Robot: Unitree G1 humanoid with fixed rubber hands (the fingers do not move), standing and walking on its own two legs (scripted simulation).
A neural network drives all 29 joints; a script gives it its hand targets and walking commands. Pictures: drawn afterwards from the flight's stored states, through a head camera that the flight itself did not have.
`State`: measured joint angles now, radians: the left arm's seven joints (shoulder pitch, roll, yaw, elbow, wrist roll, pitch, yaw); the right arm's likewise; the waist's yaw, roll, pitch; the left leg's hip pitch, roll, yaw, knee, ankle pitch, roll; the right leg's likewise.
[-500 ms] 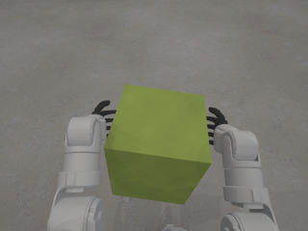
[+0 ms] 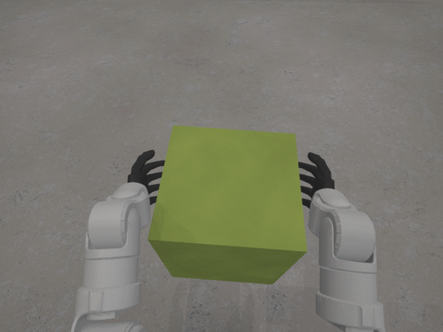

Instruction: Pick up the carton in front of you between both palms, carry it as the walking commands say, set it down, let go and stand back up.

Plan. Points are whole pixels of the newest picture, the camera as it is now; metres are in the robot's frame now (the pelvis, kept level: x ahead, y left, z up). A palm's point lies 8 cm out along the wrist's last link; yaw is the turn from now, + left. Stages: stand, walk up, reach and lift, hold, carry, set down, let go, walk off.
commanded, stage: carry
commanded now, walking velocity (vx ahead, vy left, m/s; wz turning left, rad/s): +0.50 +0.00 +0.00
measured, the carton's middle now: (227, 212) +0.34 +0.03 +0.01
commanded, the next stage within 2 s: none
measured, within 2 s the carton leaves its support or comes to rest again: neither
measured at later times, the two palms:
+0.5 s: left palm (218, 109) +0.57 +0.06 +0.08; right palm (352, 106) +0.59 -0.24 +0.07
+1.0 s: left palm (230, 46) +0.90 +0.05 +0.05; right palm (331, 45) +0.90 -0.25 +0.06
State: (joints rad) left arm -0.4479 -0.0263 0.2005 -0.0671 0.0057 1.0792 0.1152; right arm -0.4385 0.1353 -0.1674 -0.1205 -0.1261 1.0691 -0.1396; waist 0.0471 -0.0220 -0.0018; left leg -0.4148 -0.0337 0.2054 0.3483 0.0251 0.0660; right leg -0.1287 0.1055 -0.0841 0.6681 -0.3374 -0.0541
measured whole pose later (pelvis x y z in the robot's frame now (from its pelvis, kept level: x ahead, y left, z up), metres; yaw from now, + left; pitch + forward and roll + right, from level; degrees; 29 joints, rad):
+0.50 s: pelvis +0.32 -0.10 +0.01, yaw +2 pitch +3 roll +2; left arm -0.15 -0.13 0.13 -0.24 0.11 1.22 0.09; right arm -0.19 0.14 -0.11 -0.25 -0.14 1.24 -0.10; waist 0.02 0.02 -0.09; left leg -0.42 0.08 0.07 1.10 -0.38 -0.01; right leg -0.35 -0.05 -0.24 0.46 -0.17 -0.08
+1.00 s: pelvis +0.64 -0.09 -0.01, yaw -3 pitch +2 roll +1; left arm -0.12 -0.12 0.12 -0.27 0.13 1.22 0.08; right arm -0.16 0.13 -0.08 -0.23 -0.13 1.18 -0.09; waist -0.02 -0.05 -0.07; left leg -0.43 0.02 0.27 0.53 -0.15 0.11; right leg -0.15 -0.04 -0.06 1.02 -0.44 0.00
